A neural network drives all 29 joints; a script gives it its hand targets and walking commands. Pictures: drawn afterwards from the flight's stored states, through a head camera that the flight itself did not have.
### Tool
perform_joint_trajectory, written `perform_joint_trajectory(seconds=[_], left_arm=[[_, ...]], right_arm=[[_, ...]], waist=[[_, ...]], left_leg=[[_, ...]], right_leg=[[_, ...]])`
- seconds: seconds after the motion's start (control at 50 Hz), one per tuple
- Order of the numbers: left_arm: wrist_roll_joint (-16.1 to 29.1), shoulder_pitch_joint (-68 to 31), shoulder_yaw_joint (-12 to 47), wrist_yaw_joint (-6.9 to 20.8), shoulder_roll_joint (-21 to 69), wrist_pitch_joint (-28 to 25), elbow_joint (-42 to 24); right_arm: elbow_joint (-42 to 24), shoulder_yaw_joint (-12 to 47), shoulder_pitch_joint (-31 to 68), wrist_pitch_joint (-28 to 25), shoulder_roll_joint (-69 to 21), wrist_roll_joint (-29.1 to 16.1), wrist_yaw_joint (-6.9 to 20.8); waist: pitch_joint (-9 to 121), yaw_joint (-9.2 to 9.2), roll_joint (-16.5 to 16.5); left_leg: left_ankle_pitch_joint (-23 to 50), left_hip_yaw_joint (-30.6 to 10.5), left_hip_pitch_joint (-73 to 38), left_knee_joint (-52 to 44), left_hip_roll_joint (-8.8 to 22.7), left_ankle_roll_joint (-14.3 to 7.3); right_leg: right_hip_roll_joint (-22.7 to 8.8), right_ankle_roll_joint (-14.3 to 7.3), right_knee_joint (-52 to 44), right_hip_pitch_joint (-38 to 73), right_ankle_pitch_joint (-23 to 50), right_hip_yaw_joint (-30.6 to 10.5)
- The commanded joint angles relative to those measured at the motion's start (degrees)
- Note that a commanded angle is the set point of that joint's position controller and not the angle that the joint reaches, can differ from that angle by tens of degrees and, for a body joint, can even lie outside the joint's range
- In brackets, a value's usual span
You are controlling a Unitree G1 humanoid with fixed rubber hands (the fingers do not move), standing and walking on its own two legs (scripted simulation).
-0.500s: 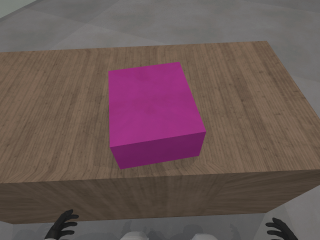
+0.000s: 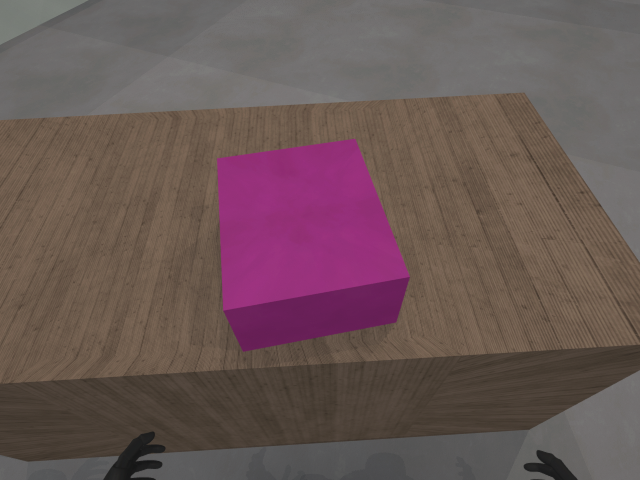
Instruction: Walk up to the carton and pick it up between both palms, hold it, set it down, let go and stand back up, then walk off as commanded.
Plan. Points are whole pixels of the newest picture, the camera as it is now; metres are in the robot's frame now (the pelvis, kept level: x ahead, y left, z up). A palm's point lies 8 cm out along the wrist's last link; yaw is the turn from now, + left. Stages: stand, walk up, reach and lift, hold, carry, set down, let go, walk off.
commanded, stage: stand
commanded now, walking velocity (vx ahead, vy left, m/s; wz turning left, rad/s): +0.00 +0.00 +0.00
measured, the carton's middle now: (303, 237) +0.48 +0.07 -0.05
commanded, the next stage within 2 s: walk up in 0.50 s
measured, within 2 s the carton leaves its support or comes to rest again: neither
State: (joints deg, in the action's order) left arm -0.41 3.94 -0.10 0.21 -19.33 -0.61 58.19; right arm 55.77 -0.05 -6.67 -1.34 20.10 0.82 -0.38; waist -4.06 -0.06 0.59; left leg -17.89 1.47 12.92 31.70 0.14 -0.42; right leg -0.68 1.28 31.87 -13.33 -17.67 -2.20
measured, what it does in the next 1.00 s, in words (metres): stands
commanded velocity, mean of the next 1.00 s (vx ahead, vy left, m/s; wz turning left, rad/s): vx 0.00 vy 0.00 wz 0.00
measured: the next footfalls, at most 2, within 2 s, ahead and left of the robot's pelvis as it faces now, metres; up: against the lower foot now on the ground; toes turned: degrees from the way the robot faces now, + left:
right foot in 1.10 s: +0.10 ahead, -0.04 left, +0.00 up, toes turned +9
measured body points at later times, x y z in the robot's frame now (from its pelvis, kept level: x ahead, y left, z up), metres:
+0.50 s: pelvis +0.00 +0.00 +0.01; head +0.01 +0.00 +0.46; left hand +0.09 +0.29 -0.12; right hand +0.08 -0.31 -0.12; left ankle -0.01 +0.11 -0.73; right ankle -0.01 -0.13 -0.73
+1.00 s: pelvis +0.01 +0.04 +0.00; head +0.05 +0.04 +0.45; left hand +0.07 +0.38 -0.11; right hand +0.09 -0.28 -0.12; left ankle +0.00 +0.13 -0.73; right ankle -0.01 -0.11 -0.71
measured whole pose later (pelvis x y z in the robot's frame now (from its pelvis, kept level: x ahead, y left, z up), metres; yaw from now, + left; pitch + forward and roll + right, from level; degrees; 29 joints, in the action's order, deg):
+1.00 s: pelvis +0.01 +0.04 +0.00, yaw +1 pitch -1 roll +0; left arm -0.3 10.9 -2.1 -2.5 -23.9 -0.6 57.3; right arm 52.1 -3.9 -12.0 1.9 23.8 3.6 3.1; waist -5.9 0.8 1.1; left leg -18.5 1.6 12.5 32.2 -2.1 -3.1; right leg -1.5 -0.5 44.2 -16.5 -31.0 -2.7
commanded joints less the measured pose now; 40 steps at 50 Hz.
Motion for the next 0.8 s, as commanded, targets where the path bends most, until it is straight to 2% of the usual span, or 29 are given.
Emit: perform_joint_trajectory(seconds=[0.0,0.02,0.04,0.06,0.08,0.12,0.14,0.16,0.2,0.22,0.26,0.3,0.36,0.38,0.4,0.42,0.46,0.48,0.5,0.52,0.56,0.58,0.62,0.66,0.68,0.7,0.74,0.76,0.78], left_arm=[[0.2,-2.8,-2.1,-0.6,-11.6,-1.4,-2.8],[0.6,-2.0,-2.0,-0.4,-12.1,-1.3,-2.1],[0.0,-2.1,-2.2,-0.4,-12.6,-1.3,-1.7],[0.1,-2.2,-2.3,-0.4,-11.6,-1.6,-1.3],[-0.4,-0.9,-1.7,-0.4,-11.5,-1.8,-1.0],[0.4,-2.5,-1.7,-0.1,-10.3,-1.6,-0.7],[-0.1,-2.4,-1.4,-0.2,-11.5,-1.2,-0.1],[0.0,-2.9,-1.6,-0.2,-11.7,-1.5,0.3],[-0.4,-3.2,-1.3,-0.4,-11.6,-1.4,0.9],[-0.1,-2.8,-1.8,-0.5,-13.0,-1.0,0.9],[-0.4,-2.6,-1.3,-0.5,-11.7,-0.9,1.4],[0.4,-1.9,-1.2,-0.4,-11.5,-1.1,1.4],[-0.4,-3.2,-1.8,-0.8,-13.0,-1.1,2.3],[-0.4,-3.5,-1.8,-0.5,-11.4,-1.1,1.4],[-0.4,-4.0,-1.6,-0.6,-12.2,-1.0,1.2],[0.1,-1.3,-2.0,-0.5,-12.0,-0.9,2.2],[-0.3,-1.9,-1.6,-0.4,-12.9,-0.8,3.0],[-0.2,-2.7,-1.9,-0.8,-12.5,-0.9,3.0],[0.0,-2.8,-1.4,-0.5,-11.6,-1.1,2.3],[-0.4,-2.5,-1.8,-0.4,-12.8,-0.8,3.1],[0.0,-2.8,-1.3,-0.4,-11.5,-1.1,2.7],[0.1,-3.1,-1.5,-0.5,-11.6,-0.9,2.0],[-0.2,-2.6,-1.9,-0.7,-11.7,-1.2,2.2],[0.3,-2.2,-1.8,-0.4,-12.3,-1.0,2.3],[-0.3,2.9,-3.6,-1.5,-16.7,-1.7,3.1],[-0.6,5.5,-3.6,-2.0,-17.2,-1.9,2.3],[-1.1,5.2,-4.7,-3.0,-20.0,-2.1,1.3],[-1.0,4.6,-5.2,-3.1,-20.3,-2.2,0.6],[-1.1,4.2,-5.5,-3.2,-20.6,-2.4,-1.0]], right_arm=[[-1.8,-2.3,2.2,-1.3,10.5,-0.3,-0.4],[-1.5,-2.7,1.5,-1.5,11.5,0.1,-0.4],[-1.7,-2.4,2.3,-1.2,10.3,0.1,-0.7],[-0.9,-2.3,1.6,-1.3,10.8,0.0,-0.6],[-0.8,-2.6,1.7,-1.4,12.2,-0.1,-0.8],[-0.3,-2.5,1.7,-1.4,12.0,-0.2,-0.5],[-0.5,-2.5,1.7,-1.2,11.5,-0.2,-0.4],[-0.5,-2.1,2.3,-1.0,11.2,0.0,-0.2],[0.9,-2.1,1.6,-0.8,11.3,-0.1,-0.4],[1.2,-2.6,2.0,-1.1,11.6,0.1,-0.3],[1.6,-1.8,1.3,-1.0,10.5,-0.5,-0.4],[1.8,-2.2,2.3,-1.0,12.8,-0.5,-0.4],[2.1,-1.8,1.4,-0.9,10.7,0.0,-0.4],[2.0,-2.3,3.0,-1.2,13.3,0.3,-0.4],[2.1,-2.3,2.3,-1.1,11.7,0.0,-0.4],[2.8,-2.2,1.1,-1.0,12.2,-0.2,-0.4],[2.4,-2.2,3.0,-0.8,11.7,-0.2,-0.3],[2.3,-1.8,1.7,-0.8,10.4,-0.1,-0.6],[2.6,-1.9,1.7,-0.7,11.6,-0.1,-0.6],[2.6,-2.1,2.5,-0.7,11.7,-0.4,-0.6],[2.9,-1.8,1.8,-0.8,11.7,-0.5,-0.5],[2.4,-2.0,2.4,-1.0,10.9,-0.3,-0.3],[2.8,-2.0,2.7,-0.9,11.0,0.0,-0.7],[2.7,-1.7,2.3,-1.0,11.7,-0.2,-0.3],[1.5,-3.7,1.3,1.1,15.0,1.3,0.5],[0.0,-3.8,0.4,1.8,14.2,1.8,0.8],[-2.1,-4.4,1.3,2.7,12.4,2.5,1.5],[-2.6,-4.5,0.4,2.9,12.1,3.2,1.7],[-3.9,-5.3,-0.8,3.1,13.5,2.6,1.9]], waist=[[7.9,-0.43,-0.7],[7.5,-0.68,-0.8],[7.6,0.11,-2.1],[7.1,-0.58,-1.3],[7.1,0.23,1.1],[8.3,-0.12,-1.9],[6.1,0.37,-0.8],[7.7,0.15,-1.6],[6.3,0.42,1.3],[5.1,-0.46,-1.8],[5.3,0.11,-2.8],[6.1,-0.51,1.6],[3.9,0.54,-1.8],[5.3,0.21,0.8],[6.1,0.28,-0.6],[5.9,-0.09,2.2],[5.3,0.56,0.8],[5.2,0.58,-2.2],[5.2,-0.06,-1.4],[3.5,0.35,1.7],[6.0,0.03,-2.3],[6.3,0.58,-1.4],[4.3,-0.04,1.7],[4.4,-0.06,-2.2],[5.1,-1.63,0.1],[4.5,-1.06,-0.4],[3.3,-1.86,-4.9],[1.9,-1.06,-6.3],[1.9,-1.31,-8.1]], left_leg=[[15.8,-6.5,-4.3,-7.1,6.0,-2.5],[16.4,-6.4,-3.6,-8.1,6.2,-2.8],[18.2,-6.0,-4.4,-8.2,5.8,-2.6],[19.3,-6.0,-5.5,-8.6,6.1,-2.1],[18.4,-5.3,-6.0,-7.9,6.0,-1.9],[16.9,-6.1,-6.0,-9.5,6.2,-1.6],[16.2,-6.0,-6.0,-9.0,5.7,-1.8],[15.0,-6.3,-7.3,-10.5,6.2,-2.0],[15.5,-6.4,-6.5,-11.8,6.1,-2.0],[15.4,-6.7,-5.4,-11.6,6.2,-2.0],[15.3,-6.2,-6.9,-12.5,6.3,-1.3],[15.0,-6.7,-6.5,-13.5,6.4,-0.9],[13.7,-6.3,-5.6,-13.5,6.4,-1.2],[14.8,-6.5,-6.3,-13.4,6.9,-1.2],[14.6,-7.0,-6.6,-14.0,6.8,-1.0],[15.0,-6.4,-7.3,-13.8,6.7,-1.4],[12.5,-6.5,-7.5,-14.2,6.5,-1.2],[12.0,-7.6,-5.3,-14.4,6.9,-1.6],[12.3,-7.4,-5.7,-14.8,7.1,-1.6],[12.9,-7.1,-5.3,-13.6,7.0,-1.9],[13.2,-7.1,-6.8,-14.2,6.7,-1.4],[13.9,-7.1,-7.4,-14.0,7.2,-1.3],[12.8,-6.6,-6.0,-14.6,6.5,-0.9],[15.3,-7.2,-5.9,-14.0,7.3,-1.6],[8.4,-4.7,-4.5,-8.1,3.4,-2.6],[4.6,-3.6,-0.6,-5.1,2.2,-1.9],[-5.6,-3.1,4.8,1.4,0.7,-1.8],[-8.4,-3.9,7.5,6.5,1.4,-1.6],[-10.3,-6.2,8.1,11.4,2.0,-1.8]], right_leg=[[-4.7,-4.3,-5.8,2.6,16.0,-4.6],[-5.3,-4.3,-6.5,3.8,16.3,-4.3],[-4.7,-3.7,-6.2,3.9,17.6,-3.8],[-4.7,-3.9,-6.4,3.8,18.3,-4.1],[-4.8,-3.4,-7.4,3.9,17.5,-4.4],[-5.0,-3.2,-8.4,5.4,17.5,-3.6],[-5.0,-3.7,-9.6,3.7,16.3,-4.5],[-5.4,-3.3,-9.2,4.3,14.6,-4.7],[-5.6,-3.2,-11.1,5.4,15.1,-5.1],[-5.4,-3.4,-11.2,5.7,15.5,-4.1],[-5.4,-3.0,-10.9,5.5,15.3,-4.6],[-5.7,-2.9,-11.2,6.4,13.2,-4.4],[-5.5,-3.2,-12.9,5.3,12.7,-4.6],[-5.5,-3.2,-12.2,6.1,14.0,-3.8],[-5.8,-3.3,-12.0,6.4,14.2,-3.5],[-5.7,-3.5,-12.7,5.9,13.7,-5.0],[-5.4,-3.0,-13.4,5.1,12.0,-4.3],[-5.3,-2.8,-13.7,7.1,12.6,-4.1],[-6.3,-3.1,-12.2,7.1,11.9,-4.3],[-6.1,-3.1,-13.6,5.5,11.5,-4.9],[-6.2,-3.2,-13.5,6.7,13.0,-4.9],[-5.8,-3.3,-13.6,7.2,14.3,-4.8],[-6.0,-3.3,-13.7,6.1,13.2,-5.3],[-5.9,-3.0,-13.2,6.8,16.4,-4.2],[-7.8,-4.3,-14.0,7.6,8.8,-6.9],[-10.5,-5.8,-15.5,9.1,4.5,-10.2],[-15.8,-10.1,-16.2,8.2,0.7,-16.7],[-19.2,-12.9,-16.3,6.2,0.7,-19.5],[-21.2,-14.7,-16.4,4.6,2.1,-21.0]])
